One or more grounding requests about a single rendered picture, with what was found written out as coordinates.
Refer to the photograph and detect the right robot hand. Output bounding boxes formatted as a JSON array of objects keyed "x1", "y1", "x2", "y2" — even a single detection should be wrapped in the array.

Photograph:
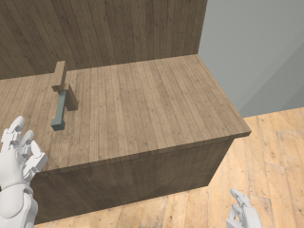
[{"x1": 226, "y1": 188, "x2": 263, "y2": 228}]

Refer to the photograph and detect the left robot forearm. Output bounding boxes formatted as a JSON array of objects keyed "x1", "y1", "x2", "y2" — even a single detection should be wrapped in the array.
[{"x1": 0, "y1": 183, "x2": 38, "y2": 228}]

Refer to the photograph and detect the tap lever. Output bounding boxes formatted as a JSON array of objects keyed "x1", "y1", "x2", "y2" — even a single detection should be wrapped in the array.
[{"x1": 50, "y1": 91, "x2": 67, "y2": 131}]

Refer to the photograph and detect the counter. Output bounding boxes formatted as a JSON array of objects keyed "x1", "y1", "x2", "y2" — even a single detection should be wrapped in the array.
[{"x1": 0, "y1": 0, "x2": 252, "y2": 225}]

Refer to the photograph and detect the left robot hand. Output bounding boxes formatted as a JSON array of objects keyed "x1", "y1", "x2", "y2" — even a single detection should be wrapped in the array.
[{"x1": 0, "y1": 116, "x2": 48, "y2": 191}]

